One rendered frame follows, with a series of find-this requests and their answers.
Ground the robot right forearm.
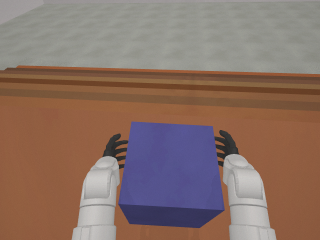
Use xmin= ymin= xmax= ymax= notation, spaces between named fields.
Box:
xmin=222 ymin=154 xmax=277 ymax=240

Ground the robot left forearm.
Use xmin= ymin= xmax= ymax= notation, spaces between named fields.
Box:
xmin=71 ymin=156 xmax=120 ymax=240

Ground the left robot hand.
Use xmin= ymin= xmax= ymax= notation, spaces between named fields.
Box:
xmin=102 ymin=133 xmax=128 ymax=169

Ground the carton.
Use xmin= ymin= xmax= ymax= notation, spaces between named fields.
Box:
xmin=118 ymin=121 xmax=225 ymax=228

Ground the right robot hand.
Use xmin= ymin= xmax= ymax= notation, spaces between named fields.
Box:
xmin=214 ymin=130 xmax=239 ymax=167

